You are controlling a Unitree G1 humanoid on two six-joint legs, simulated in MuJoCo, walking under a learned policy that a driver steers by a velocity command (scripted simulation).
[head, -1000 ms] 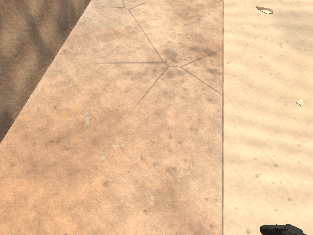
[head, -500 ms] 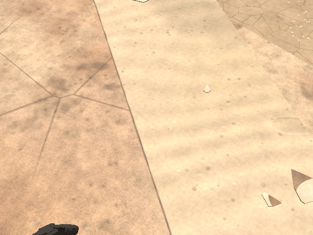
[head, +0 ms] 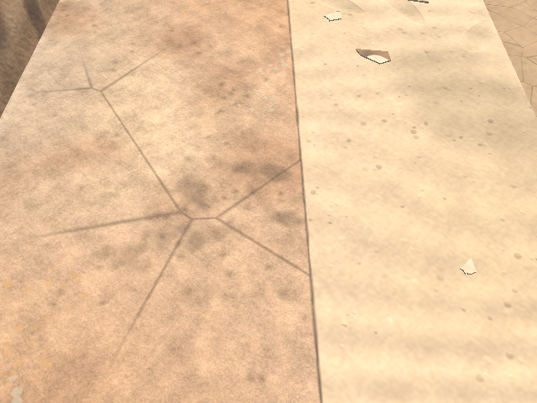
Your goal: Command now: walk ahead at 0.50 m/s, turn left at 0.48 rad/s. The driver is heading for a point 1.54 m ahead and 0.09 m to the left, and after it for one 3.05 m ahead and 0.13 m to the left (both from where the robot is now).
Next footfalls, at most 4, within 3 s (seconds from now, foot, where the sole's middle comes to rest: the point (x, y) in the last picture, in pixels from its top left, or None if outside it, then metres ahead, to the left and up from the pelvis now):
0.02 left None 0.15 0.06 -0.76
0.52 right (310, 388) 0.49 -0.05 -0.76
1.02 left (219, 307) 0.69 0.19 -0.76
1.54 right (312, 233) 0.94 -0.06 -0.76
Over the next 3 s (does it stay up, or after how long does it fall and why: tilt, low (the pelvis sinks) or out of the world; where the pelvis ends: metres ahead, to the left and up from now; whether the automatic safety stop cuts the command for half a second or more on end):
stays up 1.46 0.04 0.02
